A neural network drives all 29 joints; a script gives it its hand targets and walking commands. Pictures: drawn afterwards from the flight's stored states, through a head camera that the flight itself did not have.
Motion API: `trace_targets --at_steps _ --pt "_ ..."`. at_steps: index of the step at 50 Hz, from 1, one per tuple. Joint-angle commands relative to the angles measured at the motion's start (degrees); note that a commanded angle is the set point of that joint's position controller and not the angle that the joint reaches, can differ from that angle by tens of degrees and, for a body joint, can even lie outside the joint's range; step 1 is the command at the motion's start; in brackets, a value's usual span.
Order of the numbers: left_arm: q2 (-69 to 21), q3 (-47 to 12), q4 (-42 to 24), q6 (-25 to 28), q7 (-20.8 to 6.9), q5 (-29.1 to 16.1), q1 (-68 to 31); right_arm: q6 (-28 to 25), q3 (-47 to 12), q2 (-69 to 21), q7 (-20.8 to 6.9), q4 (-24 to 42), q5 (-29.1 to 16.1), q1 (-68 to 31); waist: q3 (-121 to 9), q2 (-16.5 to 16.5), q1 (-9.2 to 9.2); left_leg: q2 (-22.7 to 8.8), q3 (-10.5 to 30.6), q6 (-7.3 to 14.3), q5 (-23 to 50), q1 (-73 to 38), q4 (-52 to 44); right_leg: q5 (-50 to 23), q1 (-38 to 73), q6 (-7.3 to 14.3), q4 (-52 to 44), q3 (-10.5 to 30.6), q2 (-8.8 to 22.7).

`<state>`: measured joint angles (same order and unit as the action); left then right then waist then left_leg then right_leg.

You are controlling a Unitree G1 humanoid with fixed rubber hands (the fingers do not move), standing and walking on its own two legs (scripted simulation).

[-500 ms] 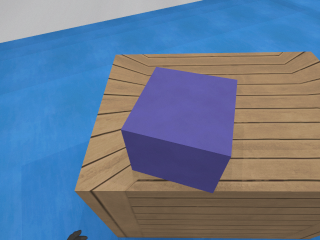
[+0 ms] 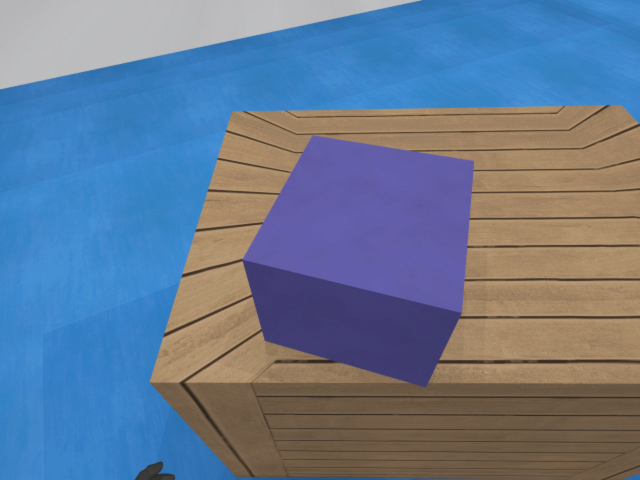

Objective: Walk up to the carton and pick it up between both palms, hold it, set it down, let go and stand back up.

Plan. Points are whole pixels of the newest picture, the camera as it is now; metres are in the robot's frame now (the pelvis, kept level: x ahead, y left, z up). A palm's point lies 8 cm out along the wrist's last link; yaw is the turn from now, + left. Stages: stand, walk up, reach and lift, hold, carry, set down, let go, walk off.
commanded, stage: stand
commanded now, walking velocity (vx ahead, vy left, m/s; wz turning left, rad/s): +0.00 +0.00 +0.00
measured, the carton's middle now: (365, 254) +0.43 -0.04 +0.01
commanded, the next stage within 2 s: none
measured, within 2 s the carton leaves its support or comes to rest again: neither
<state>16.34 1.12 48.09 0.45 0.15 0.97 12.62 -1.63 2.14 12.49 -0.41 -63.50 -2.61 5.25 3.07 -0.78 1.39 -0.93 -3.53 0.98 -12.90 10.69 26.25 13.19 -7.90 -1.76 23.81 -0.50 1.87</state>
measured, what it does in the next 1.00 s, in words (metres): stands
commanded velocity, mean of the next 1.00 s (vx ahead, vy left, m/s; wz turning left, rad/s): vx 0.00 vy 0.00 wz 0.00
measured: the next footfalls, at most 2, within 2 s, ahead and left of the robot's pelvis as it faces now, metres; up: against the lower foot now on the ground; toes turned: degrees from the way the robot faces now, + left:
none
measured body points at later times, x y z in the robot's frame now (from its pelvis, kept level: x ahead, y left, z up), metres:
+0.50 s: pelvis +0.00 +0.00 +0.00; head +0.01 +0.00 +0.45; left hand +0.11 +0.27 -0.12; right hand +0.08 -0.25 -0.15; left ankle +0.02 +0.10 -0.74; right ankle +0.00 -0.14 -0.74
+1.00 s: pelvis +0.00 +0.00 +0.00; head +0.01 +0.00 +0.45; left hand +0.11 +0.27 -0.12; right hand +0.08 -0.25 -0.15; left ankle +0.02 +0.10 -0.74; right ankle +0.00 -0.14 -0.74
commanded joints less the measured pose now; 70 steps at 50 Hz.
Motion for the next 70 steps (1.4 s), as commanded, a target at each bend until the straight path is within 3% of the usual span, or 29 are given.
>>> trace_targets --at_steps 1,5,6,7,10,12,16,20,23,25,27,28,30,33,36,39,43,44,46,47,48,51,54,55,58,60,62,63,70 --pt "11.38 3.22 2.17 1.96 0.36 0.01 -2.76 -1.43 2.75 16.38 0.81 3.67 3.73 -2.99 -3.01 -2.61 -1.09 -7.02 7.97 1.02 8.73 -0.37 -10.29 -8.81 2.95 2.17 -5.81 3.45 5.14" --pt "11.49 2.76 1.93 2.04 0.46 0.02 -1.96 -1.15 2.35 16.08 0.34 3.44 3.92 -3.54 -2.18 0.59 -2.0 -7.63 8.75 1.24 11.43 -2.12 -9.39 -8.47 -0.22 2.86 -4.89 3.36 5.36" --pt "10.34 2.76 1.43 1.9 0.07 -0.02 -2.86 -1.56 2.7 16.97 0.68 3.92 3.9 -3.67 -4.86 -4.31 -1.28 -7.04 6.84 1.1 13.06 -2.88 -8.06 -10.92 2.2 2.41 -5.59 3.7 6.1" --pt "11.85 2.98 1.35 2.24 0.54 0.44 -1.82 -1.54 3.26 17.06 0.81 4.36 4.0 -3.79 -5.38 -0.43 -1.49 -6.74 7.24 0.44 14.65 -3.35 -9.36 -10.97 1.72 2.75 -4.61 3.09 6.01" --pt "11.75 3.0 2.58 1.95 0.41 -0.16 -0.41 -1.38 2.96 17.22 0.55 3.49 3.36 -3.18 -4.63 0.23 -2.18 -7.98 8.57 0.91 14.89 -3.75 -8.74 -10.58 1.21 2.96 -4.65 2.71 5.45" --pt "12.59 3.47 1.47 1.9 0.65 0.14 -3.48 -1.6 2.78 16.49 0.65 3.39 3.32 -2.44 -3.23 -0.99 -0.14 -7.65 8.0 0.81 11.86 -2.34 -9.43 -11.51 1.56 2.62 -4.88 3.15 5.44" --pt "11.37 3.47 1.04 1.54 0.51 0.05 -4.03 -1.8 2.97 17.69 0.56 3.57 3.79 -2.67 -5.19 -4.53 -0.75 -6.97 6.97 0.44 12.97 -3.25 -9.21 -11.28 2.58 2.67 -5.43 3.59 5.23" --pt "12.87 3.47 2.12 1.84 0.45 0.37 -2.0 -1.14 2.93 15.78 0.39 3.91 3.56 -4.42 -3.96 0.08 -1.6 -7.21 7.4 0.34 10.91 -1.13 -9.65 -8.98 2.45 2.2 -5.68 2.9 5.53" --pt "12.22 3.7 1.86 1.75 0.34 0.53 -2.91 -1.36 2.57 15.45 0.68 3.97 3.71 -3.22 -5.07 -2.63 -1.77 -7.26 7.18 0.49 9.87 -2.08 -9.85 -8.6 2.18 2.31 -4.77 2.84 5.07" --pt "12.92 3.79 2.42 1.71 0.47 0.21 -2.06 -1.33 1.83 13.78 0.56 3.23 4.02 -1.11 -3.09 -0.58 -0.99 -6.75 7.75 -0.05 8.24 -2.17 -9.83 -6.1 0.97 2.93 -5.52 3.9 5.59" --pt "11.09 3.09 1.7 1.42 0.48 0.58 -2.13 -0.92 3.08 17.59 0.81 3.72 4.24 -3.32 -0.84 -4.08 -0.91 -7.29 8.03 0.34 5.75 -0.27 -10.8 -7.05 0.12 2.77 -6.57 3.36 5.44" --pt "12.44 3.48 1.83 1.86 0.52 0.24 -2.67 -0.96 2.09 14.45 0.46 3.13 3.09 -1.74 -3.45 0.21 -0.47 -7.91 9.31 0.56 7.77 -1.35 -10.8 -7.5 0.67 3.43 -4.21 3.01 5.63" --pt "12.05 3.19 2.83 1.73 0.5 -0.22 -0.39 -1.43 3.15 17.07 0.76 3.99 4.01 -4.76 -4.93 -3.51 -2.02 -8.38 9.92 1.34 9.13 -2.85 -10.74 -7.62 1.61 2.3 -4.73 3.06 5.32" --pt "11.66 2.92 1.38 1.7 0.63 0.02 -4.01 -1.35 2.62 16.86 0.65 3.03 3.67 -2.65 -5.7 0.85 -0.84 -6.93 8.22 0.62 12.29 -3.26 -9.73 -10.11 2.91 2.96 -5.0 3.72 5.7" --pt "11.86 3.15 1.24 2.41 0.57 -0.4 -3.27 -1.07 3.18 17.19 0.65 3.61 3.78 -3.93 -5.31 -3.72 -1.43 -7.36 7.79 0.76 11.01 -3.5 -9.02 -10.0 1.37 2.98 -5.11 3.41 5.36" --pt "11.24 3.46 1.38 1.78 0.04 0.29 -3.01 -1.26 2.35 15.47 0.92 4.41 3.48 -4.1 -4.34 0.01 -1.1 -8.23 9.25 1.21 8.22 -1.59 -10.89 -9.37 2.8 2.44 -4.75 2.47 5.32" --pt "12.3 3.45 2.22 2.36 0.5 0.3 -3.01 -1.24 2.18 14.36 0.35 3.56 3.45 -1.21 -6.29 0.82 -0.78 -7.21 7.31 0.65 15.67 -4.23 -8.79 -11.56 3.25 2.95 -4.42 3.84 6.07" --pt "10.87 3.28 2.24 2.01 0.53 -0.46 -1.89 -1.65 2.34 15.82 0.76 2.97 3.56 -0.72 -7.07 -3.95 -0.84 -7.23 7.44 0.53 14.72 -4.21 -8.38 -12.12 3.81 2.35 -4.57 3.26 5.74" --pt "13.15 3.94 2.25 2.06 0.65 0.19 -1.6 -1.39 2.83 15.43 0.78 3.25 3.6 -1.0 -7.88 -2.13 -1.59 -7.15 7.18 0.3 19.68 -5.06 -8.25 -13.82 3.98 2.29 -3.95 3.0 5.77" --pt "11.43 3.46 1.96 1.91 0.47 0.16 -1.79 -1.54 2.73 16.39 0.73 3.71 3.34 -3.52 -4.58 -2.4 -2.08 -7.37 7.48 0.51 16.41 -2.32 -8.61 -11.76 2.65 2.63 -4.55 2.96 5.51" --pt "12.51 3.55 2.33 1.87 0.27 0.55 -3.16 -1.22 2.49 15.82 0.62 4.34 3.31 -3.03 -6.71 1.68 -1.13 -6.77 6.68 0.31 16.98 -5.08 -7.81 -11.43 2.93 2.36 -4.67 1.55 5.16" --pt "12.08 3.01 2.24 1.87 0.47 0.23 -2.79 -1.01 3.22 17.4 0.91 4.1 3.95 -3.92 -5.37 -2.2 -1.42 -6.63 6.82 0.39 14.01 -3.79 -8.46 -11.91 2.11 2.5 -5.45 2.87 5.67" --pt "13.61 4.06 2.08 2.03 0.63 0.3 -1.6 -1.11 2.7 15.66 0.76 3.69 3.7 -1.86 -6.1 1.61 -1.44 -7.37 7.41 0.56 13.66 -3.88 -8.02 -10.6 1.47 2.97 -4.59 2.88 5.62" --pt "12.37 3.72 1.96 2.2 0.7 0.47 -2.88 -1.35 2.98 16.65 0.69 3.5 3.85 -2.17 -5.0 -2.66 -1.1 -6.7 6.9 0.56 12.8 -2.73 -8.16 -11.42 2.65 2.69 -5.38 3.81 5.88" --pt "12.33 3.42 2.39 2.28 0.92 0.42 -1.34 -1.51 2.9 15.61 0.24 3.66 3.37 -1.32 -4.94 -3.15 -0.61 -7.2 7.66 0.39 14.57 -2.79 -9.13 -12.62 2.99 2.05 -5.15 3.06 5.85" --pt "10.86 2.55 2.33 2.28 0.7 0.04 -3.2 -1.18 2.01 13.75 0.54 3.31 3.7 -3.1 -4.2 1.38 -0.79 -7.71 7.81 0.75 13.33 -2.99 -9.52 -11.57 1.9 2.51 -4.81 2.84 6.18" --pt "10.82 2.76 2.44 1.97 0.92 0.13 -1.23 -1.62 3.14 18.0 0.78 3.11 3.6 -1.49 -2.83 -3.08 -1.13 -6.97 7.87 0.79 11.79 -1.43 -8.98 -10.94 1.49 2.32 -6.07 3.86 5.87" --pt "11.84 3.49 1.73 2.33 0.5 0.5 -4.14 -1.53 2.77 16.24 1.05 3.55 3.86 -3.27 -6.34 0.4 -1.18 -7.99 8.64 1.34 10.54 -1.47 -10.14 -9.65 3.36 2.1 -4.52 1.87 5.63" --pt "12.63 3.39 2.83 2.32 0.49 0.47 -2.57 -1.01 3.18 17.2 0.93 2.99 4.2 -3.91 -3.66 -1.36 -1.83 -6.96 8.16 0.13 8.58 -1.23 -10.41 -6.82 2.31 2.82 -6.02 3.61 5.22"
